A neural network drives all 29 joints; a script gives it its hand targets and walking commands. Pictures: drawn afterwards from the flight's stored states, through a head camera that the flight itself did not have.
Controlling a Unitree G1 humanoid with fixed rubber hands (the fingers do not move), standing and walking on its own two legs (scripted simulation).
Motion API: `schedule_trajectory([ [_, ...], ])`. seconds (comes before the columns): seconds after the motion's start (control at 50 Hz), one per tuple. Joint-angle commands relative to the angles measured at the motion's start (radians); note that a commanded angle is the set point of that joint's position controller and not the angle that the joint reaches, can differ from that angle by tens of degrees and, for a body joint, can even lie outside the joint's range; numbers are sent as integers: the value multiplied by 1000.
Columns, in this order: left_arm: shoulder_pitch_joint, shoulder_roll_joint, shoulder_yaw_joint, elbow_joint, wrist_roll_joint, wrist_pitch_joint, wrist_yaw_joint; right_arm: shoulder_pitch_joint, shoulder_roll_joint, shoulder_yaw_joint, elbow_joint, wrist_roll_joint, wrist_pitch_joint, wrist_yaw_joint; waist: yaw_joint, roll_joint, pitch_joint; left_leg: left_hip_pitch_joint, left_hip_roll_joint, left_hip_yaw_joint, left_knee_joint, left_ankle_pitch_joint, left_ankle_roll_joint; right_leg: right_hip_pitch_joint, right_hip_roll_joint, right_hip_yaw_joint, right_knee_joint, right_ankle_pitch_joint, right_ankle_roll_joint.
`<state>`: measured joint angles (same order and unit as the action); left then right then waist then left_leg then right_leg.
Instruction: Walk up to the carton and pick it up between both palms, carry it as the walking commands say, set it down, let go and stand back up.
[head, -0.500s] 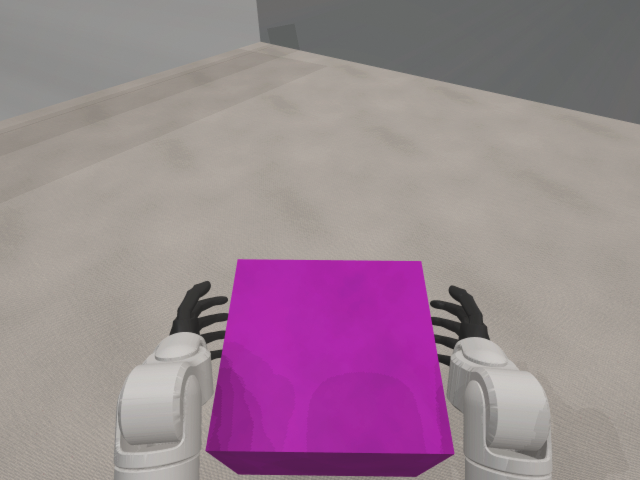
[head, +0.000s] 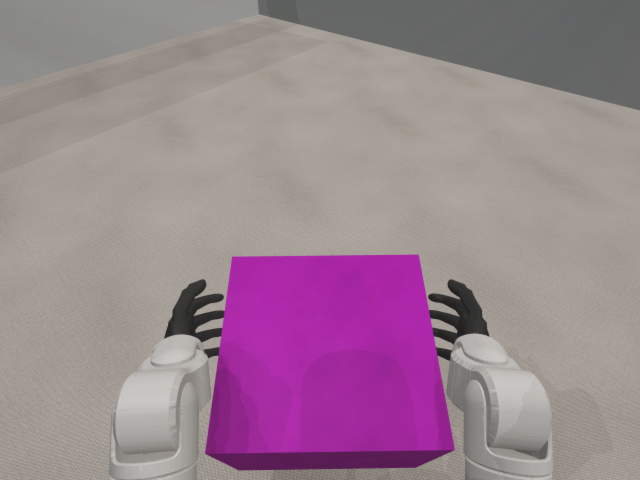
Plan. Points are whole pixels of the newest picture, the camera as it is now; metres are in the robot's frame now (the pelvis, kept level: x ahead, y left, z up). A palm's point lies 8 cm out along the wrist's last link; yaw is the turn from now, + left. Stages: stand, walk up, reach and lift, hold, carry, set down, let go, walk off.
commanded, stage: carry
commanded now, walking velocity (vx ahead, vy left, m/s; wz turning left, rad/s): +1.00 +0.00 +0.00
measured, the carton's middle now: (326, 365) +0.28 +0.00 +0.02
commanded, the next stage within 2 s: none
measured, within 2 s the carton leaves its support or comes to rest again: neither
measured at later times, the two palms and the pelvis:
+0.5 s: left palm (221, 245) +0.42 +0.14 +0.10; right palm (443, 243) +0.42 -0.17 +0.10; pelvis +0.16 -0.01 +0.01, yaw +0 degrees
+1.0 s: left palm (252, 146) +0.67 +0.12 +0.11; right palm (418, 150) +0.67 -0.18 +0.10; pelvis +0.41 -0.02 +0.00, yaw +0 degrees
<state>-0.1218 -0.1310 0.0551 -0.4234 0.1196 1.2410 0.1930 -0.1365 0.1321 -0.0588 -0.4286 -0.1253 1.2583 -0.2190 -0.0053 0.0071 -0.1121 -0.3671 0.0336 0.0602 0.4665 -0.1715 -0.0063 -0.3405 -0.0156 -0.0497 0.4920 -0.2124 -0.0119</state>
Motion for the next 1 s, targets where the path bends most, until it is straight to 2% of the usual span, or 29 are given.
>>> schedule_trajectory([
  [0.0,-420,-923,-603,-90,-364,-14,-237,-406,917,618,-95,393,-8,270,-6,-47,-127,87,42,-50,-45,-441,12,-33,-105,106,-199,-430,-29],
  [0.06,-387,-910,-588,-73,-365,-2,-239,-372,915,619,-84,391,1,266,-16,-94,-96,134,-10,66,41,-286,-6,-45,-131,72,-226,-393,-26],
  [0.1,-369,-891,-585,-52,-355,5,-238,-354,899,611,-58,385,4,263,-25,-36,-61,239,12,47,-67,-316,16,-138,-89,-27,-172,-342,17],
  [0.14,-393,-898,-601,-78,-352,3,-239,-363,908,610,-58,386,0,262,-28,129,-70,281,178,-211,-255,-488,79,-201,-11,-124,55,-203,59],
  [0.16,-409,-909,-613,-96,-356,-1,-240,-384,923,615,-69,391,-3,261,-16,196,-80,247,291,-371,-344,-587,114,-188,-11,-124,191,-142,45],
  [0.18,-431,-926,-624,-107,-360,-8,-243,-396,936,622,-80,394,-4,260,-7,173,-78,214,323,-388,-361,-607,125,-178,-40,-79,209,-122,35],
  [0.2,-434,-942,-632,-109,-371,-13,-245,-401,950,632,-87,397,-5,259,0,146,-89,186,315,-336,-341,-553,111,-127,-62,-49,143,-110,21],
  [0.26,-396,-949,-616,-101,-387,-13,-246,-373,962,638,-107,401,-15,253,14,58,-165,54,171,-69,-118,-360,33,231,-49,-95,-63,-89,12],
  [0.28,-349,-936,-601,-83,-383,-11,-242,-371,955,637,-112,398,-12,251,33,-43,-167,-61,120,8,82,-316,8,351,-122,28,-145,-165,-12],
  [0.3,-330,-916,-582,-69,-368,-16,-236,-380,939,644,-131,399,-2,254,48,-253,-128,-280,36,99,320,-276,-35,446,-305,354,-298,-390,-94],
  [0.32,-346,-910,-584,-73,-372,-17,-231,-399,914,643,-147,401,2,259,51,-295,-56,-499,25,61,475,-291,-37,486,-432,511,-386,-464,-168],
  [0.34,-364,-928,-595,-85,-376,-21,-226,-395,922,641,-133,402,-1,262,41,-174,-50,-514,52,-6,527,-262,-29,480,-431,471,-359,-354,-175],
  [0.38,-375,-937,-600,-142,-387,-28,-224,-388,947,650,-151,424,-14,253,39,-86,-103,-479,42,15,493,-252,-21,572,-377,289,-303,-65,-140],
  [0.42,-374,-929,-600,-132,-380,-31,-228,-358,948,639,-121,406,-25,247,28,-114,-88,-375,14,59,381,-224,-24,555,-313,130,-252,248,-121],
  [0.48,-366,-914,-606,-156,-402,-30,-238,-345,961,644,-145,397,-36,236,31,-174,-66,-243,-42,131,160,-175,-11,521,-262,4,-202,456,-109],
  [0.52,-332,-888,-601,-150,-409,-21,-244,-337,949,638,-147,386,-33,227,22,-195,-120,-2,-108,193,-12,-30,12,460,-217,-108,-57,723,-57],
  [0.54,-331,-878,-605,-146,-410,-16,-245,-313,950,632,-130,379,-29,226,1,-190,-193,228,-116,205,-75,88,31,366,-192,-165,68,740,-25],
  [0.56,-347,-862,-613,-145,-406,-12,-247,-304,950,625,-117,375,-26,227,-14,-166,-259,451,-64,157,-62,114,44,210,-167,-190,189,583,4],
  [0.58,-380,-853,-620,-149,-397,-8,-247,-301,940,604,-93,363,-24,227,-35,-27,-252,609,113,-78,-84,219,89,-27,-109,-208,394,293,42],
  [0.6,-376,-883,-637,-153,-399,-5,-246,-302,931,580,-72,358,-23,228,-17,272,-298,739,395,-539,-158,540,252,-292,39,-162,676,-319,86],
  [0.62,-367,-924,-654,-147,-418,-10,-246,-327,966,600,-119,406,-22,237,-21,177,-300,671,393,-466,-155,660,297,-298,-14,-19,744,-355,69],
  [0.64,-387,-962,-656,-152,-431,-17,-252,-336,1001,602,-114,406,-29,241,-25,102,-272,635,358,-366,-125,762,262,-305,-51,30,711,-346,63],
  [0.68,-389,-1014,-648,-128,-412,-38,-260,-364,1058,621,-99,405,-48,262,-9,36,-230,532,298,-197,-156,669,188,-221,-123,48,458,-265,71],
  [0.74,-361,-1022,-629,-124,-385,-58,-252,-376,1056,646,-127,423,-74,279,-4,105,-211,425,224,-41,-163,668,136,-41,-57,-53,152,-166,79],
  [0.78,-334,-1009,-623,-115,-370,-58,-246,-354,1026,645,-133,420,-76,283,-7,142,-229,409,204,0,-141,670,118,11,-31,-87,57,-66,68],
  [0.82,-322,-986,-620,-117,-359,-52,-245,-360,998,647,-141,410,-68,284,6,121,-235,375,167,41,-77,567,82,91,-35,-108,-57,107,52],
  [0.88,-337,-939,-618,-111,-352,-34,-246,-344,956,644,-116,392,-46,276,-4,39,-231,255,112,32,4,334,22,220,-141,-13,-48,477,9],
  [0.92,-352,-954,-619,-107,-361,-28,-247,-363,950,667,-144,410,-31,274,-16,-88,-244,226,90,4,38,195,-2,261,-201,51,19,721,-52],
  [0.98,-333,-949,-599,-73,-358,-19,-245,-374,945,663,-139,419,-22,269,-9,-95,-261,198,80,20,66,235,-15,313,-199,26,39,916,-36],
])
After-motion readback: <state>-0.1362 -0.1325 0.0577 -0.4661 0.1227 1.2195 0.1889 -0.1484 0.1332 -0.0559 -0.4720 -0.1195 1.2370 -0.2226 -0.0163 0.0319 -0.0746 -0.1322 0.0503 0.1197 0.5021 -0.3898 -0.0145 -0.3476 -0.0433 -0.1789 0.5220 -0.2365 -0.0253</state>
